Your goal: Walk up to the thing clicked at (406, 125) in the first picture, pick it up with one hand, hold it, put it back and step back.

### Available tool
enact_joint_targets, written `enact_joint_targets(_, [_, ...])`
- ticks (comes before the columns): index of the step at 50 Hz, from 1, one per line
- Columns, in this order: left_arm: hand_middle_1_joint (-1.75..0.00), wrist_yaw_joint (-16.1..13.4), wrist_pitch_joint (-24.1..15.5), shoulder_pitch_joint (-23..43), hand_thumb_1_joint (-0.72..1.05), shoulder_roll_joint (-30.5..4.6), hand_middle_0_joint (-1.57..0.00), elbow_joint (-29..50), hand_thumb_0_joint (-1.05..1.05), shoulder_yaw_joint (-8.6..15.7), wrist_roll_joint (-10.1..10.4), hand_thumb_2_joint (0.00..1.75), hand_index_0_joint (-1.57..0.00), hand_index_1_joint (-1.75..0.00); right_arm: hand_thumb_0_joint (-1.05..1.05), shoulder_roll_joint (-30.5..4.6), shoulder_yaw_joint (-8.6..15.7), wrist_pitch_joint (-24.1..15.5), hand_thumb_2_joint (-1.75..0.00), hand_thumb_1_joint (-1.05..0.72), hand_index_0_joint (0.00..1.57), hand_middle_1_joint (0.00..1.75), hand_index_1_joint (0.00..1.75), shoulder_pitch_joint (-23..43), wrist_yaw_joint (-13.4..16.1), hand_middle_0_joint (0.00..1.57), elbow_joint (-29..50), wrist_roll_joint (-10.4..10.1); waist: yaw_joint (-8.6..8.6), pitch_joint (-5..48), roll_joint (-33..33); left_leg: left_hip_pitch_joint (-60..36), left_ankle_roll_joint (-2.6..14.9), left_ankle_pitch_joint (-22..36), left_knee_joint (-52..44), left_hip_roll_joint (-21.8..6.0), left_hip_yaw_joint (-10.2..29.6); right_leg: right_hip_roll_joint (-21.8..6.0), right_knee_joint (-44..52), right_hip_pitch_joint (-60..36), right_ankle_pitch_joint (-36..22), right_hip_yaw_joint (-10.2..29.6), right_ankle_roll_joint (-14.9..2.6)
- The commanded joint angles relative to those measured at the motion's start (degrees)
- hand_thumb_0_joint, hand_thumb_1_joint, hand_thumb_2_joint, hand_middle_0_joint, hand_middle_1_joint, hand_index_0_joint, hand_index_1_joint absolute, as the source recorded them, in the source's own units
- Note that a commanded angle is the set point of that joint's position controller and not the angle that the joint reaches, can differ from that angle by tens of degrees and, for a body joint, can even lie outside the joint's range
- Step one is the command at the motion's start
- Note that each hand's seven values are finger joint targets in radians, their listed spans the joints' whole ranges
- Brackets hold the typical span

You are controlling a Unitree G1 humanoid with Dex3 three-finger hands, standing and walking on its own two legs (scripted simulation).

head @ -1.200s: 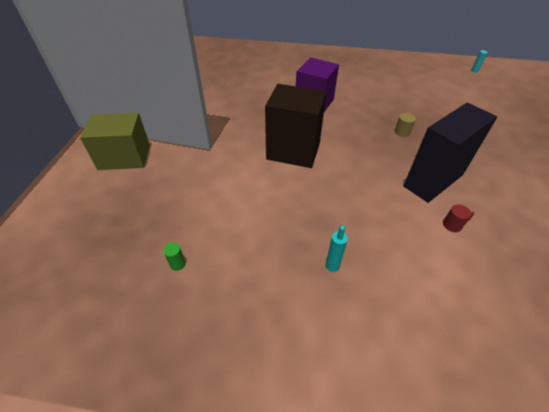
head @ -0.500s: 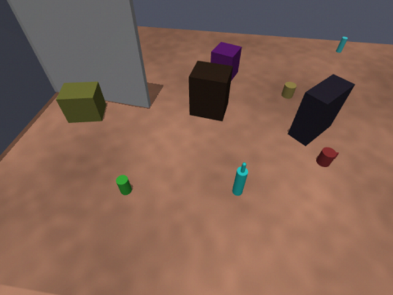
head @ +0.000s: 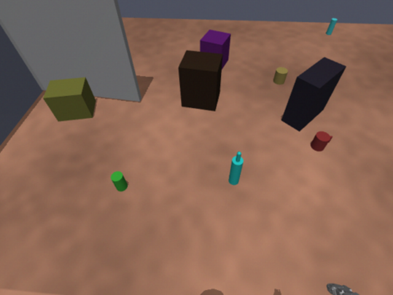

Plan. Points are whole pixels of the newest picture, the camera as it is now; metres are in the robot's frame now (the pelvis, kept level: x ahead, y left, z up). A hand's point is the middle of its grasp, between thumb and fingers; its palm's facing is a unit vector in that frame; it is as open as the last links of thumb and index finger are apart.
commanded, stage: walk up
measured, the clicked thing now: (281, 75) +1.82 -0.66 -0.72
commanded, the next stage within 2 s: none
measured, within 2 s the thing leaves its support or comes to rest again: neither
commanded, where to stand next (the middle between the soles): +0.05 +0.01 m, yaw -57 degrees
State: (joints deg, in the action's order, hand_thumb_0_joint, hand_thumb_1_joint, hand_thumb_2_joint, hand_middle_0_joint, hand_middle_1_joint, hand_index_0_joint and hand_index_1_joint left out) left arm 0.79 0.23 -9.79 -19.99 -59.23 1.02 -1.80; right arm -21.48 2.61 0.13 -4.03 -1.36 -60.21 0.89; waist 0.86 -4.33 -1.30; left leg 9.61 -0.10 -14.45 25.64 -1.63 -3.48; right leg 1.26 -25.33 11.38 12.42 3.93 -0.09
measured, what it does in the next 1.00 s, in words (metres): steps on the spot, turning right: right foot, then left foot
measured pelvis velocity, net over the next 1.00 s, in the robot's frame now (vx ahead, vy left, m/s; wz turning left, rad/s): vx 0.01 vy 0.06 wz -0.70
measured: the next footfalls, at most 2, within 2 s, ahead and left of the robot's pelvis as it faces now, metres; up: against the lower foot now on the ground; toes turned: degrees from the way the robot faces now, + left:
right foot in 0.40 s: +0.02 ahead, -0.13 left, +0.00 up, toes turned -22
left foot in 0.78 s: +0.14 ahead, +0.12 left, +0.00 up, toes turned -35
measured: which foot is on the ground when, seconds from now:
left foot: down 0.00-0.42, up 0.44-0.76, down 0.78-1.00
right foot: down 0.00-0.12, up 0.14-0.38, down 0.40-0.80, up 0.82-1.00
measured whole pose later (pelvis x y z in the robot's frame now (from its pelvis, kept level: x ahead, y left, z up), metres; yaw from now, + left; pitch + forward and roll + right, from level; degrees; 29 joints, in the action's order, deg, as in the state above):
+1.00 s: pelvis +0.01 +0.06 -0.02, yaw -40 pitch -1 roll -2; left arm 1.0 2.2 -13.6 -26.0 -41.3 4.4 -0.6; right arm -21.6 3.1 -0.3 -14.3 -0.9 -41.9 1.6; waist -1.9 -8.1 2.5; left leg 19.7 0.1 -18.3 39.3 -5.2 -3.1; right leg 4.3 -66.5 28.6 25.3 6.7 -0.2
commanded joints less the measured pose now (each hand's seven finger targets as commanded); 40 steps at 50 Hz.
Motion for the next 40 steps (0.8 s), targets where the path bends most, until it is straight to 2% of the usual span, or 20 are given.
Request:
enact_joint_targets(1, [-0.30,-1.34,-0.92,1.31,0.90,-17.97,-0.20,9.62,0.00,4.99,-1.08,0.90,-0.20,-0.30,0.00,-13.22,4.76,-0.27,-0.90,-0.90,0.20,0.30,0.30,1.37,0.31,0.20,8.44,-0.34,-2.01,4.33,10.41,0.03,2.37,-8.50,7.62,0.27,7.47,-11.61,2.56,8.83,-12.67,22.67,-9.50])
enact_joint_targets(3, [-0.30,-1.41,-1.05,1.28,0.90,-16.56,-0.20,12.55,0.00,4.79,-1.03,0.90,-0.20,-0.30,0.00,-13.83,5.42,-0.26,-0.90,-0.90,0.20,0.30,0.30,-1.06,0.21,0.20,9.80,-0.56,-3.24,8.50,8.67,-4.08,3.68,-4.28,4.07,-2.45,11.86,-8.59,-3.09,10.25,-14.75,20.92,-8.41])
enact_joint_targets(4, [-0.30,-1.46,-1.05,1.67,0.90,-14.97,-0.20,13.73,0.00,4.47,-0.72,0.90,-0.20,-0.30,0.00,-14.67,5.93,-0.14,-0.90,-0.90,0.20,0.30,0.30,-2.36,0.28,0.20,10.31,-0.26,-4.32,9.56,6.00,-9.30,5.34,-2.53,0.67,-6.15,13.74,-5.14,-6.38,15.07,-12.58,15.54,-5.46])
enact_joint_targets(5, [-0.30,-1.69,-0.93,2.45,0.90,-12.52,-0.20,14.90,0.00,3.91,-0.31,0.90,-0.20,-0.30,0.00,-15.81,6.51,0.05,-0.90,-0.90,0.20,0.30,0.30,-3.71,0.48,0.20,11.19,0.19,-6.19,10.34,-2.25,-12.31,9.60,2.89,-5.53,-15.09,18.22,0.17,-17.47,18.71,-3.94,5.25,-1.88])
enact_joint_targets(6, [-0.30,-2.20,-0.33,-0.28,0.90,-11.73,-0.20,15.40,0.00,3.99,-0.48,0.90,-0.20,-0.30,0.00,-16.25,6.84,0.03,-0.90,-0.90,0.20,0.30,0.30,-1.92,0.59,0.20,13.39,0.60,-4.90,10.28,-8.13,-11.65,15.67,14.47,-8.27,-25.16,21.73,1.74,-28.38,20.49,17.39,-1.23,-0.11])
enact_joint_targets(7, [-0.30,-2.32,0.24,-2.95,0.90,-12.95,-0.20,15.29,0.00,4.03,-0.47,0.90,-0.20,-0.30,0.00,-15.70,7.28,0.20,-0.90,-0.90,0.20,0.30,0.30,-0.75,0.33,0.20,15.14,1.44,-4.13,8.51,-7.60,-9.72,18.85,17.83,-8.58,-28.13,20.19,-1.52,-35.00,21.96,20.51,-2.56,0.61])
enact_joint_targets(9, [-0.30,-1.69,0.71,-5.87,0.90,-13.80,-0.20,14.98,0.00,4.58,0.01,0.90,-0.20,-0.30,0.00,-13.24,6.57,0.48,-0.90,-0.90,0.20,0.30,0.30,1.60,-0.04,0.20,18.16,1.73,-2.01,3.86,-5.30,-2.66,17.28,20.67,-7.98,-23.71,13.22,-3.34,-38.05,18.27,19.25,-2.92,0.06])
enact_joint_targets(12, [-0.30,0.11,0.72,-5.60,0.90,-12.20,-0.20,16.96,0.00,4.32,1.24,0.90,-0.20,-0.30,0.00,-13.56,6.27,0.15,-0.90,-0.90,0.20,0.30,0.30,-0.97,0.19,0.20,18.69,1.59,-2.50,2.42,-7.49,-6.09,10.05,23.41,-2.45,-14.59,2.09,-4.60,-27.02,18.33,11.24,-5.35,-0.65])
enact_joint_targets(16, [-0.30,0.50,-0.51,-6.63,0.90,-11.75,-0.20,18.23,0.00,4.67,0.92,0.90,-0.20,-0.30,0.00,-13.87,6.54,1.09,-0.90,-0.90,0.20,0.30,0.30,-3.98,-0.59,0.20,21.73,0.18,-4.11,5.13,-8.23,-5.69,8.70,20.78,5.45,-13.73,-3.18,-1.08,-15.03,10.19,7.49,-9.70,-0.59])
enact_joint_targets(18, [-0.30,-0.26,-0.88,-9.36,0.90,-13.03,-0.20,18.28,0.00,5.45,0.29,0.90,-0.20,-0.30,0.00,-13.72,6.62,1.85,-0.90,-0.90,0.20,0.30,0.30,-3.95,-1.06,0.20,23.60,-0.23,-2.36,5.06,-7.65,-0.02,8.31,17.10,9.38,-14.86,-3.30,-0.08,-11.35,4.21,6.43,-10.55,-1.18])
enact_joint_targets(19, [-0.30,-0.69,-1.38,-13.56,0.90,-14.06,-0.20,17.57,0.00,6.14,0.10,0.90,-0.20,-0.30,0.00,-13.39,6.36,2.27,-0.90,-0.90,0.20,0.30,0.30,-2.29,-1.30,0.20,24.92,-0.50,0.60,5.83,-6.12,5.81,7.39,14.01,15.78,-13.68,-4.51,-0.12,-7.23,-2.57,3.74,-8.73,-2.35])
enact_joint_targets(20, [-0.30,-1.27,-2.15,-18.38,0.90,-17.28,-0.20,16.69,0.00,7.49,-0.15,0.90,-0.20,-0.30,0.00,-11.51,5.78,2.68,-0.90,-0.90,0.20,0.30,0.30,-1.77,-1.50,0.20,25.95,-0.72,3.91,7.17,1.27,14.44,5.02,7.56,28.80,-9.14,-5.47,-2.47,-1.89,-11.01,3.10,0.83,-5.64])
enact_joint_targets(21, [-0.30,-2.23,-3.12,-19.70,0.90,-23.43,-0.20,18.06,0.00,8.74,-0.61,0.90,-0.20,-0.30,0.00,-6.87,4.21,2.92,-0.90,-0.90,0.20,0.30,0.30,-0.88,-1.77,0.20,28.26,-0.86,4.60,4.55,18.60,29.77,0.57,-21.08,41.75,1.70,-5.42,-17.77,5.33,-13.98,-8.67,27.96,-11.71])
enact_joint_targets(22, [-0.30,-2.48,-2.85,-15.91,0.90,-22.38,-0.20,19.60,0.00,8.14,-0.12,0.90,-0.20,-0.30,0.00,-8.99,4.44,3.58,-0.90,-0.90,0.20,0.30,0.30,-0.31,-1.14,0.20,28.11,-0.16,3.55,4.73,11.39,29.36,-0.71,-25.05,46.26,-0.06,4.42,-23.49,5.52,-7.94,-12.30,36.09,-18.12])
enact_joint_targets(23, [-0.30,-2.77,-2.49,-14.12,0.90,-23.49,-0.20,20.55,0.00,8.35,0.07,0.90,-0.20,-0.30,0.00,-10.89,5.00,3.62,-0.90,-0.90,0.20,0.30,0.30,0.08,-0.80,0.20,28.64,0.01,3.38,3.86,11.18,26.88,-0.97,-24.96,47.39,-1.05,6.19,-24.32,6.91,-2.24,-8.79,38.71,-20.62])
enact_joint_targets(26, [-0.30,-3.95,-2.45,-7.50,0.90,-18.15,-0.20,21.76,0.00,6.77,0.98,0.90,-0.20,-0.30,0.00,-11.14,5.26,3.53,-0.90,-0.90,0.20,0.30,0.30,-5.83,-0.80,0.20,24.24,-1.37,-1.24,4.41,8.11,25.60,-0.75,-14.63,42.83,-3.86,8.07,-12.90,-0.10,-4.86,-12.65,17.79,-11.75])
enact_joint_targets(34, [-0.30,-3.21,-1.34,-7.92,0.90,-17.79,-0.20,25.42,0.00,6.67,-0.63,0.90,-0.20,-0.30,0.00,-10.73,5.41,2.08,-0.90,-0.90,0.20,0.30,0.30,-6.98,0.67,0.20,24.79,-0.43,0.04,6.32,11.94,14.89,0.29,-11.46,27.45,1.06,4.78,-8.71,-6.44,5.91,-18.72,16.62,-12.76])
enact_joint_targets(38, [-0.30,-2.59,0.27,-3.09,0.90,-16.63,-0.20,27.52,0.00,6.19,0.38,0.90,-0.20,-0.30,0.00,-10.09,5.55,0.34,-0.90,-0.90,0.20,0.30,0.30,-14.06,1.62,0.20,21.71,-0.06,-3.95,7.21,11.90,0.76,1.96,-1.46,9.40,3.85,2.91,-4.84,-15.23,14.55,-19.23,15.28,-9.15])
enact_joint_targets(39, [-0.30,-2.68,0.50,-3.50,0.90,-13.78,-0.20,28.14,0.00,5.44,0.86,0.90,-0.20,-0.30,0.00,-11.69,5.88,-0.23,-0.90,-0.90,0.20,0.30,0.30,-16.70,2.00,0.20,21.42,0.86,-4.92,7.22,6.73,-1.44,3.37,-1.23,2.53,-0.32,9.30,-1.85,-21.24,17.25,-12.01,14.15,-5.60])
enact_joint_targets(40, [-0.30,-2.73,0.64,-5.16,0.90,-10.08,-0.20,28.47,0.00,4.61,1.14,0.90,-0.20,-0.30,0.00,-17.64,7.22,-0.85,-0.90,-0.90,0.20,0.30,0.30,-15.46,2.42,0.20,22.01,1.48,-4.15,6.74,-8.68,-4.72,6.47,2.47,-2.51,-15.46,27.67,7.62,-32.93,26.12,8.07,7.31,-1.69])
